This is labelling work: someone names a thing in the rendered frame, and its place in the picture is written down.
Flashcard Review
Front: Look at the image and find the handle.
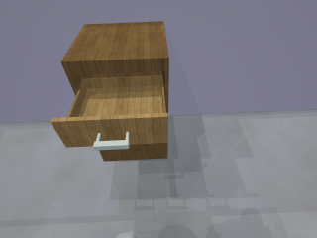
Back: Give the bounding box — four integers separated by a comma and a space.
93, 132, 130, 151

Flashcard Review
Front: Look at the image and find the drawer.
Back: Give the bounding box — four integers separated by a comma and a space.
51, 75, 168, 148

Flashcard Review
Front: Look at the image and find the cabinet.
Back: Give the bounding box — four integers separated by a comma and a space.
61, 21, 169, 162

